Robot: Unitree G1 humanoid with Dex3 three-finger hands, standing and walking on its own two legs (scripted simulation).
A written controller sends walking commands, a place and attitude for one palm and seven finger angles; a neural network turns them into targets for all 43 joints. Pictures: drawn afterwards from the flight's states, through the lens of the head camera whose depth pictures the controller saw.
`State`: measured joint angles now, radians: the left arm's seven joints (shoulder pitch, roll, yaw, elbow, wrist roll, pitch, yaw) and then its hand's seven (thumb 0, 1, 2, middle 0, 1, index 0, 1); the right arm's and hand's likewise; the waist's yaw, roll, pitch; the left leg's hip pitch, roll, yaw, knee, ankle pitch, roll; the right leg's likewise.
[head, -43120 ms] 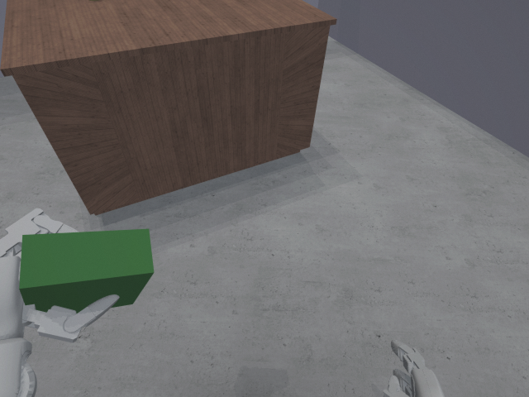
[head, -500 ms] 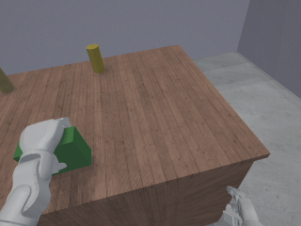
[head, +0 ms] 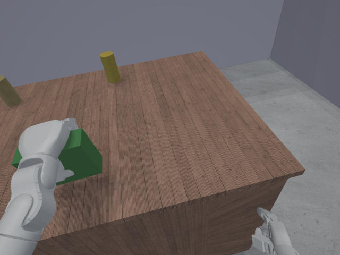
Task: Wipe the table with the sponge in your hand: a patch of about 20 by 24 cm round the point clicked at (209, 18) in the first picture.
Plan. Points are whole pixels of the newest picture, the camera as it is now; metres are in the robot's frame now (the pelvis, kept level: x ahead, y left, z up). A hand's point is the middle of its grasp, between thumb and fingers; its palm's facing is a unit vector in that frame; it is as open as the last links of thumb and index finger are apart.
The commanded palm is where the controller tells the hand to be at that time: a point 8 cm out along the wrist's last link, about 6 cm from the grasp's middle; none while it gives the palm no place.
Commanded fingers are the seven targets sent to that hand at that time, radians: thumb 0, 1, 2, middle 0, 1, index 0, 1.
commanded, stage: lift the sponge slowly off the table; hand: left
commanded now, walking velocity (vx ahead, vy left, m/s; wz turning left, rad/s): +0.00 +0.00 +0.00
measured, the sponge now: (66, 163) +0.25 +0.30 +0.11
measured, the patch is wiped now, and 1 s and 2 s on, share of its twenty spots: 1.00 1.00 1.00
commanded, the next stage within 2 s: bring the sponge back beside the body in 0.64 s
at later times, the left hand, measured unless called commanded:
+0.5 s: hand (54, 138) +0.26 +0.30 +0.18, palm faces +0.15 -0.04 -0.99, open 9.6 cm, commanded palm +0.22 +0.29 +0.26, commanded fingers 0.00 0.10 1.30 -1.20 -1.60 -1.20 -1.60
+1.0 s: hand (52, 145) +0.24 +0.29 +0.18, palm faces +0.17 -0.06 -0.98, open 9.6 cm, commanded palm +0.20 +0.29 +0.25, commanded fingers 0.00 0.10 1.30 -1.20 -1.60 -1.20 -1.60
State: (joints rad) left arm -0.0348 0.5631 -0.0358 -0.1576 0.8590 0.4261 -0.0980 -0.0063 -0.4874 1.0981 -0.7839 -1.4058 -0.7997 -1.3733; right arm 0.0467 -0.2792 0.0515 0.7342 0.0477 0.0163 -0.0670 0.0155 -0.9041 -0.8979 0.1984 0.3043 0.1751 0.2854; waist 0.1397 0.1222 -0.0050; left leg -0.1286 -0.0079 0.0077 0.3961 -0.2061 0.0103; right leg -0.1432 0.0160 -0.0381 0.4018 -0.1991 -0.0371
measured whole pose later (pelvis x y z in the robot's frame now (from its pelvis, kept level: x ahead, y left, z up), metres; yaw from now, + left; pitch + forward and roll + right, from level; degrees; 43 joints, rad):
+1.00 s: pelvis -0.01 +0.00 +0.00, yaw +0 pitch -3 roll +0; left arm -0.04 0.62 0.01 -0.27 0.80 0.47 -0.15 -0.01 -0.49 1.10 -0.78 -1.40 -0.80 -1.37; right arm 0.05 -0.29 0.05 0.70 0.06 0.03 -0.07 0.02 -0.90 -0.90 0.20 0.30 0.16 0.28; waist 0.15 0.13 -0.01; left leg -0.16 -0.01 0.01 0.43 -0.21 0.01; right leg -0.18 0.01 -0.03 0.45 -0.21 -0.04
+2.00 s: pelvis -0.02 +0.00 -0.01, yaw -1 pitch -6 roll +0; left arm 0.24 0.60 0.07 -0.50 0.74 0.47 -0.08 -0.01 -0.49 1.09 -0.79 -1.40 -0.80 -1.37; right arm 0.06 -0.28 0.05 0.67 0.05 0.00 -0.08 0.02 -0.90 -0.90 0.20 0.30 0.18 0.29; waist 0.16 0.13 -0.02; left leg -0.15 0.00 0.02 0.47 -0.22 0.01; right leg -0.16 0.03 -0.02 0.46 -0.20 -0.04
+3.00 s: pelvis -0.04 +0.02 -0.02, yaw -1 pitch +2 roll -1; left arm 0.43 0.45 0.45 -0.65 -0.06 -0.14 0.13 -0.01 -0.49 1.09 -0.78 -1.40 -0.80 -1.37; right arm 0.28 -0.24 0.02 0.60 0.01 -0.08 -0.07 0.02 -0.90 -0.90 0.20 0.30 0.20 0.30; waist -0.03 0.01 -0.04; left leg -0.42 -0.02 -0.01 0.65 -0.27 0.03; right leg -0.41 0.03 -0.02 0.58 -0.22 -0.01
